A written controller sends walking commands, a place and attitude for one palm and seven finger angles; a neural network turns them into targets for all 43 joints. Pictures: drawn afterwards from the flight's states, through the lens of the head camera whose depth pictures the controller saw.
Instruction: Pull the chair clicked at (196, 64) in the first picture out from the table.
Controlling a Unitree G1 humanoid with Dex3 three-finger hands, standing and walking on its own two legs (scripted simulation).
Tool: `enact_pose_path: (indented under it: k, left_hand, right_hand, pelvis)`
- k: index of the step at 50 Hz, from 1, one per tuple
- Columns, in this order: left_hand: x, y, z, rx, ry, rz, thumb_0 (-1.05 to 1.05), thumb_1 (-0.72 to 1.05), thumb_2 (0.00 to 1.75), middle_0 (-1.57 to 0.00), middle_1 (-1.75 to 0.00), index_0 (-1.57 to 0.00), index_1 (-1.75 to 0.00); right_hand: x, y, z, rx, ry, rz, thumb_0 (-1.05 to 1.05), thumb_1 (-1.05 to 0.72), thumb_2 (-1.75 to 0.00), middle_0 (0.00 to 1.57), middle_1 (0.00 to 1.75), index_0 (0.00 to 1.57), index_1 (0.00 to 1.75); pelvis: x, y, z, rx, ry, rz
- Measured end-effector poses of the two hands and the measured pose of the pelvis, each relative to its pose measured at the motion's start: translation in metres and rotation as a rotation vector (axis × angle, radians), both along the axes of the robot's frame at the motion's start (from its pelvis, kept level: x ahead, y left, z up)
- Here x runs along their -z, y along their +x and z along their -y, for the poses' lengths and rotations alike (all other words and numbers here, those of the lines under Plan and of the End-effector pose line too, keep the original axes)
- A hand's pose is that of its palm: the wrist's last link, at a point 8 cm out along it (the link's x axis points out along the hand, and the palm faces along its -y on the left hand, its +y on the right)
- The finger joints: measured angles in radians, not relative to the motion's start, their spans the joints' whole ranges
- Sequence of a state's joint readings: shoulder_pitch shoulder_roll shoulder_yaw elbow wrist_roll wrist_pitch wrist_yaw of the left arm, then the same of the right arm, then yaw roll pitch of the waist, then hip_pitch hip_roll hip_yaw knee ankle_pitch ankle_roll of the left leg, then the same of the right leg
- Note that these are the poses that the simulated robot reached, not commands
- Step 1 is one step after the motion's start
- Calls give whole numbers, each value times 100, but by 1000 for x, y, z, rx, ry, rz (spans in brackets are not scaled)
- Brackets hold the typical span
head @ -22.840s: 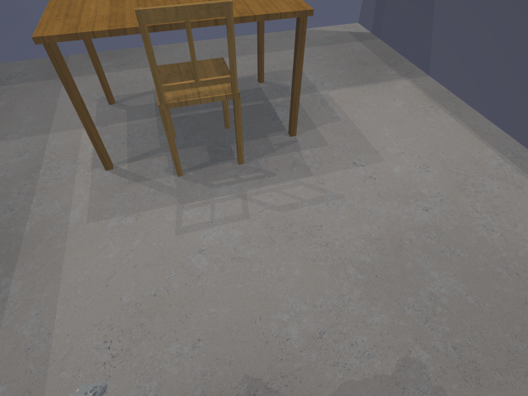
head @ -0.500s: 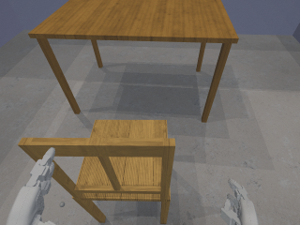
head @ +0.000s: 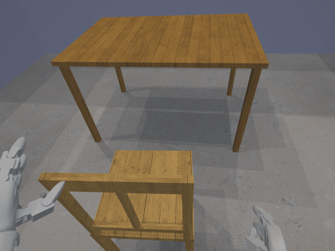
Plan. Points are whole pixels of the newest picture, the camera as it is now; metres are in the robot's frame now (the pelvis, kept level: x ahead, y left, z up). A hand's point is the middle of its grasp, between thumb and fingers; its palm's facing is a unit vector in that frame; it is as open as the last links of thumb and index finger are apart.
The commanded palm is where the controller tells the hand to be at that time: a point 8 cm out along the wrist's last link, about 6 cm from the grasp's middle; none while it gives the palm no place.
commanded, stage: draw the hand back to the body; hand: left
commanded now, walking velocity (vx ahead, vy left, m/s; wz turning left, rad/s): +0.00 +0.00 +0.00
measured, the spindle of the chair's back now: (129, 210) +0.26 +0.16 -0.10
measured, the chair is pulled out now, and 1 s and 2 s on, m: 0.62 0.62 0.62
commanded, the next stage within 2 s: step back with the hand held close in 0.50 s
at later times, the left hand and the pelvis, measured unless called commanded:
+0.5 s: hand (36, 182) +0.19 +0.27 +0.16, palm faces +0.47 -0.77 -0.43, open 7.5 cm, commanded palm +0.14 +0.30 +0.18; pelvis +0.00 +0.00 +0.00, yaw -1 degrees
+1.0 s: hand (33, 185) +0.18 +0.27 +0.15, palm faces +0.35 -0.76 -0.55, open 7.4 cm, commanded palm +0.12 +0.32 +0.18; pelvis -0.03 +0.02 +0.00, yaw -2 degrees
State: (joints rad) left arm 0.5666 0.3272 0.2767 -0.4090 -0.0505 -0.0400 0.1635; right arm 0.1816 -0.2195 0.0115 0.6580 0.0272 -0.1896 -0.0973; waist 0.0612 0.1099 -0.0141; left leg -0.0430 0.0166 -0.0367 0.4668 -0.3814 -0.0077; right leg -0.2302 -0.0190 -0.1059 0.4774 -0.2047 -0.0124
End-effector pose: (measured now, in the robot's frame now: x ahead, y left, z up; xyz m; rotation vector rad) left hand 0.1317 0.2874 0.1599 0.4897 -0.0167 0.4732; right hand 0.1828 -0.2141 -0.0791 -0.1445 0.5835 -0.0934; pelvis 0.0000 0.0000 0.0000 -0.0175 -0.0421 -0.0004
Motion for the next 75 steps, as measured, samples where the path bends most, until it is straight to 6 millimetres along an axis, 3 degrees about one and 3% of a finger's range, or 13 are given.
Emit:
enact_pose_path:
  k: [10, 16, 21, 35, 43, 52, 61, 68, 75]
  left_hand:
    - [-29, 13, -11, -18, 54, 110, 0, 71, 81, -19, -26, -18, -26]
    - [-20, 17, -10, -2, 31, 77, 0, 83, 87, -21, -29, -20, -29]
    - [-14, 15, -9, 10, 17, 55, 1, 87, 89, -21, -30, -20, -30]
    - [-27, 18, -22, 13, 44, 129, 1, 88, 89, -22, -30, -21, -30]
    - [-18, 31, -18, 96, 96, 44, 1, 89, 90, -21, -30, -20, -30]
    - [-22, 6, -23, 118, 147, 43, 1, 88, 89, -22, -30, -21, -30]
    - [-21, -25, -21, 41, 107, 131, 1, 89, 90, -22, -30, -21, -30]
    - [-16, -35, -10, 52, 91, 140, 1, 89, 90, -22, -30, -21, -30]
    - [-25, -42, -12, 79, 162, 132, 1, 88, 90, -22, -30, -21, -30]
  right_hand:
    - [5, -7, 8, 3, -6, -45, 1, -90, -90, 20, 30, 20, 30]
    - [8, -16, 12, 29, -5, -72, 1, -90, -90, 20, 30, 20, 30]
    - [8, -21, 12, 36, -14, -79, 1, -90, -90, 20, 30, 20, 30]
    - [2, -19, 0, 16, -15, -63, 1, -90, -90, 20, 30, 20, 30]
    - [6, -40, 8, 96, -26, -138, 1, -90, -90, 20, 30, 20, 30]
    - [12, -72, 11, 158, -42, -202, 1, -90, -90, 20, 30, 20, 30]
    - [12, -87, 7, 115, -33, -158, 1, -90, -90, 20, 30, 20, 30]
    - [10, -104, 16, 88, -64, -163, 1, -90, -90, 20, 30, 20, 30]
    - [9, -122, 29, 115, -92, -189, 1, -90, -90, 20, 30, 20, 30]
  pelvis:
    - [-3, 0, 1, 5, 0, 7]
    - [-3, -1, 0, 13, 1, 4]
    - [-3, -2, -2, 16, 0, 7]
    - [-3, -8, -8, 29, 2, 4]
    - [-3, -19, -17, 46, 20, -40]
    - [1, -33, -20, 33, 32, -41]
    - [7, -54, -10, 34, 35, -21]
    - [7, -70, -4, 31, 22, -43]
    - [6, -77, -2, 24, 28, -53]
